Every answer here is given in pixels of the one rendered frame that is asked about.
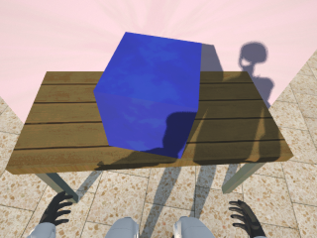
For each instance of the carton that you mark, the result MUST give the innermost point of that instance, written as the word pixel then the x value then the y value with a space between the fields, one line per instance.
pixel 148 94

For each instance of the left robot hand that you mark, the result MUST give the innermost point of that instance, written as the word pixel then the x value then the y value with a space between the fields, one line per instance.
pixel 51 213

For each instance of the robot left thigh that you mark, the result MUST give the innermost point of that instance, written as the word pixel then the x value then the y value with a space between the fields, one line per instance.
pixel 123 228

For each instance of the robot thigh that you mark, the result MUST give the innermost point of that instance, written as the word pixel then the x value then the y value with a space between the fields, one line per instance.
pixel 191 227
pixel 123 228

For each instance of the table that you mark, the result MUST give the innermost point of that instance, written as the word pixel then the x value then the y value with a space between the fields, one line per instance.
pixel 64 133

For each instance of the robot left forearm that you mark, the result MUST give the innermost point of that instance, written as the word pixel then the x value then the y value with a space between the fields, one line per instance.
pixel 43 230

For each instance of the right robot hand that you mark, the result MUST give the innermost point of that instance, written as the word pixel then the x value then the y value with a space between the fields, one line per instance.
pixel 252 226

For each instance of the robot right thigh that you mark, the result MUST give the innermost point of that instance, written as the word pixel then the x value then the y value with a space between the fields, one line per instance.
pixel 191 227

